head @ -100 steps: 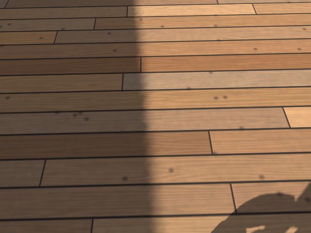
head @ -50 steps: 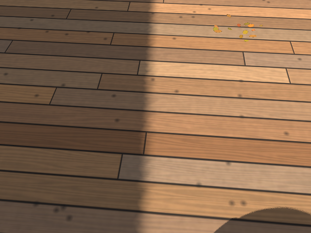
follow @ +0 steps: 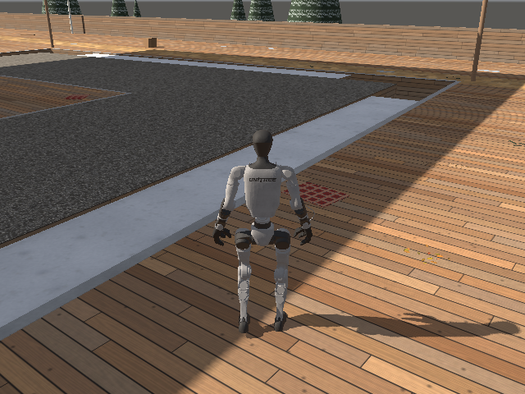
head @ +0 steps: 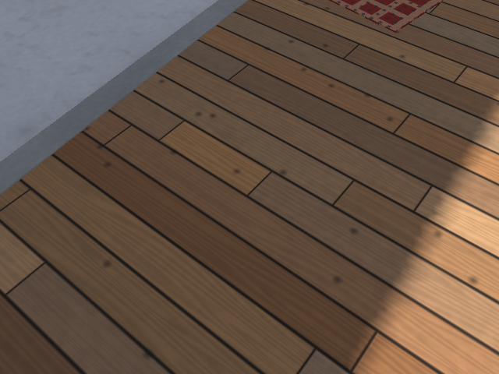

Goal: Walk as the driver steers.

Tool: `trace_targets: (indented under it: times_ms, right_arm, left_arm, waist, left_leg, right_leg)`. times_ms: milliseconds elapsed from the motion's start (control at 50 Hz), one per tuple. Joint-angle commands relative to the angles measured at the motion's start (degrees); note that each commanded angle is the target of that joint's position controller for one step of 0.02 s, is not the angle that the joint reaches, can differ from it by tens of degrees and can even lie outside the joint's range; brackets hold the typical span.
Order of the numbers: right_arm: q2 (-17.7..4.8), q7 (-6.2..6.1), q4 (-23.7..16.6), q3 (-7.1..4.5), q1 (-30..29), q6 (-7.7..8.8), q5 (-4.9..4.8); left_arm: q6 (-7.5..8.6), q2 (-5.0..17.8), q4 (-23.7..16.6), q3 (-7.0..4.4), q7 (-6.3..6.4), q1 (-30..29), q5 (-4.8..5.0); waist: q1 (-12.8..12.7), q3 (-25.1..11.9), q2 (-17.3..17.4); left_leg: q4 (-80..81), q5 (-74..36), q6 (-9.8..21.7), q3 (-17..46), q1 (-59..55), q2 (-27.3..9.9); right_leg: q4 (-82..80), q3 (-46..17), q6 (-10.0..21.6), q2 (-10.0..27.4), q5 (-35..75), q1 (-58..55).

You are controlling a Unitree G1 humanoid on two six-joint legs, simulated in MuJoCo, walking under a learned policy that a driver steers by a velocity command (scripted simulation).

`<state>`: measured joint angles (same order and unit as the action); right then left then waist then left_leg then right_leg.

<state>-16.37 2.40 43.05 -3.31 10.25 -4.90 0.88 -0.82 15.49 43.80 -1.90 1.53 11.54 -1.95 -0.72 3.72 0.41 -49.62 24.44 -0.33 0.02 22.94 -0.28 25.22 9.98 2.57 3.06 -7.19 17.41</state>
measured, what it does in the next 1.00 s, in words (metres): walks ahead: left foot, then right foot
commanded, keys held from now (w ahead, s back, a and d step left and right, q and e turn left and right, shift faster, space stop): q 0.14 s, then no key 0.26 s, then w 0.42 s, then e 0.18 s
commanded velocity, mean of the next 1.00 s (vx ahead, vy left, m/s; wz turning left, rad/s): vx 0.17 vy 0.00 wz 0.19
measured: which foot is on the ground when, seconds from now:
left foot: up 0.00-0.06, down 0.08-0.56, up 0.58-0.96, down 0.98-1.00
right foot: down 0.00-0.08, up 0.10-0.54, down 0.56-1.00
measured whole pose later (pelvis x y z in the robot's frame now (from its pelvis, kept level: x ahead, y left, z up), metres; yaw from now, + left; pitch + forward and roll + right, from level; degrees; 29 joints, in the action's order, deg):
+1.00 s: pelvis +0.15 +0.07 -0.02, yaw +7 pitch +1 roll -1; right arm -13.3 0.7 43.3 -1.0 2.1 3.7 2.7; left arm 3.3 12.2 55.4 -1.5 0.2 26.9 0.2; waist -4.7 4.2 1.0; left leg -30.5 4.0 2.6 -2.6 26.2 0.0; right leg 30.1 -2.1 1.2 -1.4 -26.0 -0.5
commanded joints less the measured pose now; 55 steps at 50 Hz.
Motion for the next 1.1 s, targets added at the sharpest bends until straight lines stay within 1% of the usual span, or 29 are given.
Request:
trace_targets:
  times_ms: [20, 60, 80, 100, 120, 140, 180, 220, 260, 400, 440, 480, 520, 540, 560, 580, 600, 640, 700, 820, 860, 920, 960, 980, 1000, 1020, 1040, 1060, 1100]
  right_arm:
    - [-4.11, 0.35, -4.01, -0.64, 2.06, 0.82, -0.32]
    - [-4.16, 0.20, -3.24, -0.73, 5.58, 1.63, -0.25]
    - [-5.62, -0.35, -2.90, -1.08, 6.93, 2.21, 0.14]
    - [-11.23, -1.20, -4.69, -1.89, 6.02, 2.62, 0.46]
    - [-16.99, -1.78, -5.40, -3.78, 7.38, 2.52, 1.06]
    - [-13.64, -2.27, -4.53, -3.22, 6.32, 2.56, 1.11]
    - [-9.45, -2.49, -5.62, -1.92, -0.85, 2.75, 0.58]
    - [-6.31, -2.65, -6.08, -0.90, -0.87, 3.41, -0.26]
    - [-5.67, -2.61, -5.32, -0.62, 1.41, 3.97, -0.46]
    - [-5.82, -3.19, -2.84, -0.17, 4.68, 4.28, 0.46]
    - [-6.87, -3.06, -1.59, -0.48, 6.47, 4.06, 0.67]
    - [-7.29, -2.83, -0.54, -0.61, 6.84, 3.70, 0.86]
    - [-6.90, -2.80, -0.44, -0.55, 4.20, 3.55, 0.18]
    - [-5.52, -2.97, -0.71, -0.25, 2.79, 3.90, -0.18]
    - [-2.11, -2.92, -2.23, 0.62, 0.17, 4.71, -0.21]
    - [-0.64, -2.71, -4.17, 1.01, -2.54, 5.62, -0.44]
    - [-5.36, -2.58, -5.05, -0.15, -6.09, 6.15, 1.51]
    - [-5.12, -1.04, -2.18, -0.50, -0.82, 6.82, 1.12]
    - [-3.45, 0.21, -0.60, -0.36, -0.34, 6.81, 1.65]
    - [-0.67, 0.66, -3.64, 0.97, -10.70, 6.69, 1.32]
    - [0.28, 0.54, -4.24, 1.43, -12.41, 7.06, 1.14]
    - [-0.61, -0.66, -2.67, 1.25, -8.02, 7.62, 0.73]
    - [-3.62, -2.03, 0.84, 0.19, 2.49, 8.54, 1.05]
    - [-6.71, -2.87, 2.47, -0.70, 9.24, 9.37, 2.15]
    - [-12.46, -3.50, 2.14, -1.79, 15.89, 9.57, 3.38]
    - [-13.43, -3.16, 1.33, -2.37, 14.26, 8.45, 0.48]
    - [-8.82, -3.03, 0.20, -1.43, 9.89, 7.83, -0.74]
    - [-4.46, -3.28, -0.60, -0.13, 4.29, 7.72, -0.65]
    - [-1.48, -4.19, -0.51, 0.93, 0.92, 7.58, -0.29]
  left_arm:
    - [0.01, 10.45, -3.42, -2.94, -0.28, -0.56, 0.00]
    - [-0.62, 10.73, -3.12, -3.25, -0.41, -0.14, 0.54]
    - [-0.95, 9.51, -2.32, -3.32, -0.79, 2.38, 0.44]
    - [-1.48, 4.03, -3.86, -2.16, -1.41, 5.47, -0.04]
    - [-2.29, 5.76, -7.20, -2.19, -0.20, -2.64, 0.12]
    - [-2.67, 6.46, -7.31, -2.33, -0.05, -4.60, 0.85]
    - [-2.14, 6.85, -4.30, -2.70, -0.56, 0.56, 1.34]
    - [-2.05, 7.53, -2.32, -3.16, -1.00, 3.62, 0.35]
    - [-2.35, 6.41, -2.47, -2.94, -1.27, 2.86, 0.83]
    - [-2.80, 4.35, -2.59, -1.77, -0.87, 0.29, 1.17]
    - [-2.22, 4.52, -2.44, -1.58, -0.96, 0.77, 0.83]
    - [-1.39, 4.48, -2.31, -1.46, -1.23, 0.95, 0.57]
    - [-0.19, 2.43, -0.46, -0.88, -1.15, 5.22, 0.62]
    - [0.67, 2.41, 0.93, -0.84, -0.86, 8.53, 0.46]
    - [1.62, 5.43, 2.13, -1.26, -0.31, 13.99, -0.15]
    - [2.12, 12.54, 2.89, -2.97, -0.41, 16.61, 0.51]
    - [2.28, 12.03, 4.08, -3.39, -0.63, 15.81, 0.19]
    - [3.29, 7.32, 3.01, -2.23, -1.26, 9.87, 1.08]
    - [4.79, 5.03, 4.20, -1.73, -1.65, 10.60, 1.28]
    - [5.49, 4.51, 7.91, -1.56, -1.96, 16.49, 1.19]
    - [5.37, 4.54, 9.12, -1.32, -1.66, 17.61, 1.10]
    - [4.98, 6.19, 9.72, -1.46, -1.16, 16.44, 1.14]
    - [4.95, 7.40, 8.89, -1.77, -1.07, 13.04, 2.06]
    - [5.19, 6.49, 7.75, -1.53, -1.10, 12.21, 2.87]
    - [5.11, 1.30, 4.97, -0.47, -0.91, 15.15, 3.34]
    - [3.63, 2.50, 6.06, -1.23, 0.22, 20.39, 4.16]
    - [2.31, 5.32, 7.26, -2.26, 0.47, 18.41, 2.62]
    - [1.80, 4.24, 6.76, -2.21, -0.14, 15.10, 2.02]
    - [0.41, 2.62, 6.39, -2.45, -1.32, 12.78, 0.67]
  waist:
    - [0.35, -7.14, -9.58]
    - [2.39, -7.06, -6.93]
    - [2.68, -5.51, -0.31]
    - [0.27, -4.91, 16.20]
    - [4.52, -0.30, 14.97]
    - [2.88, 0.75, 8.66]
    - [-1.27, -1.16, 7.44]
    - [-1.13, -5.29, 7.09]
    - [-0.35, -6.36, 5.21]
    - [2.43, -4.31, 6.89]
    - [3.23, -5.15, 7.26]
    - [3.00, -2.68, 7.21]
    - [-0.61, -0.42, 4.28]
    - [-2.60, -0.31, 2.07]
    - [-4.84, -0.96, -5.31]
    - [-5.92, 0.76, -14.26]
    - [-5.08, 7.16, -7.83]
    - [-0.50, 6.69, -5.56]
    - [-0.44, 2.70, -6.09]
    - [-3.37, 3.41, -6.14]
    - [-3.42, 4.02, -6.17]
    - [-1.13, 1.17, -7.38]
    - [4.04, -4.03, -6.30]
    - [6.59, -9.21, -4.37]
    - [6.34, -19.89, 7.89]
    - [4.71, -28.45, 13.44]
    - [2.89, -22.65, 5.62]
    - [1.39, -14.11, 4.77]
    - [-0.72, -6.37, 6.12]
  left_leg:
    - [7.68, 0.40, 1.65, -3.49, -6.95, 0.90]
    - [19.52, -4.90, 3.69, -3.90, -14.81, 2.17]
    - [28.74, -7.13, 4.79, 3.17, -17.45, -0.34]
    - [35.23, -11.84, 8.31, 26.20, -20.75, -17.09]
    - [36.55, -21.54, 15.82, 32.24, -9.49, -22.11]
    - [35.65, -21.07, 15.08, 25.83, -8.53, -17.51]
    - [34.47, -22.46, 11.54, 16.80, -9.80, -10.14]
    - [32.67, -32.39, 11.91, 13.61, -13.63, -8.54]
    - [32.21, -35.64, 12.42, 13.74, -16.87, -9.32]
    - [31.41, -31.38, 13.56, 16.24, -18.00, -10.69]
    - [33.80, -13.96, 14.24, 18.77, -16.72, -10.18]
    - [36.34, 3.77, 14.55, 22.24, -13.45, -10.05]
    - [34.95, 10.01, 12.91, 21.65, -5.63, -8.04]
    - [31.86, 10.98, 10.86, 20.15, 0.92, -5.79]
    - [20.82, 9.98, 7.96, 14.50, 9.77, -1.45]
    - [8.77, 4.79, 5.58, 2.56, 19.20, 6.97]
    - [2.65, 2.13, 5.15, 4.18, 21.26, 2.81]
    - [-1.25, -4.71, 4.00, 4.28, 19.46, 0.30]
    - [-5.19, -11.32, 2.58, 0.61, 18.38, -0.97]
    - [4.30, -17.55, 0.56, -3.64, 18.46, -2.37]
    - [10.46, -17.93, 0.69, -4.72, 13.09, -0.90]
    - [15.35, -18.79, 2.27, -4.23, 2.11, 1.91]
    - [23.53, -24.57, 4.18, -3.46, -11.23, 3.42]
    - [23.95, -32.92, 5.39, 0.51, -24.23, -2.38]
    - [18.47, -59.76, 9.07, 17.22, -40.66, -22.35]
    - [21.62, -68.08, 15.65, 27.12, -39.74, -29.06]
    - [23.86, -57.64, 14.53, 20.87, -31.78, -25.01]
    - [27.07, -49.88, 13.00, 14.90, -23.76, -21.62]
    - [32.19, -43.01, 11.16, 6.98, -13.05, -16.95]
  right_leg:
    - [-8.76, -10.54, 8.52, 14.66, -4.48, -2.97]
    - [-2.99, -7.18, 4.63, 13.84, -3.31, 0.87]
    - [4.76, -3.48, 0.37, 11.43, -7.79, 4.91]
    - [21.95, 2.26, -4.83, 3.76, -27.09, 16.86]
    - [28.57, -6.38, -5.32, -2.20, -29.06, 20.57]
    - [32.80, -10.54, -4.98, -0.36, -23.01, 18.65]
    - [33.83, -10.67, -4.05, -0.83, -13.90, 16.10]
    - [37.32, -9.65, -4.25, -1.47, -12.00, 14.14]
    - [36.55, -10.02, -4.61, -1.36, -12.09, 14.26]
    - [19.56, -10.06, -3.36, -2.04, -16.71, 7.42]
    - [16.10, -8.46, -2.44, -3.41, -18.83, 4.22]
    - [11.61, -7.43, -1.13, -4.42, -20.26, 1.85]
    - [-0.49, -6.11, 1.06, -5.29, -14.08, -8.45]
    - [-5.13, -8.94, 2.32, -3.89, -12.28, -16.71]
    - [-11.54, -21.23, 4.31, 5.79, -21.76, -24.61]
    - [-20.15, -40.66, 9.08, 16.98, -36.49, -25.10]
    - [-21.46, -43.05, 11.87, 19.91, -36.99, -18.05]
    - [-21.53, -35.02, 9.77, 14.28, -30.62, -17.50]
    - [-20.76, -24.25, 8.28, 9.07, -12.70, -19.55]
    - [-19.12, -16.75, 8.64, 7.15, 6.59, -18.98]
    - [-15.37, -15.39, 8.02, 6.68, 20.59, -16.97]
    - [-7.43, -16.00, 5.78, 7.11, 37.43, -15.57]
    - [4.47, -15.84, 2.97, 4.39, 41.56, -14.51]
    - [14.72, -15.21, 1.62, 1.83, 29.77, -6.99]
    - [33.48, -11.20, 0.06, -3.99, -8.20, 5.16]
    - [46.40, -12.42, 0.19, -8.84, -29.23, 8.10]
    - [48.86, -14.74, 0.60, -4.87, -26.24, 8.85]
    - [47.26, -13.35, 0.24, -3.18, -22.90, 10.34]
    - [43.47, -12.19, -0.97, -0.69, -18.41, 8.95]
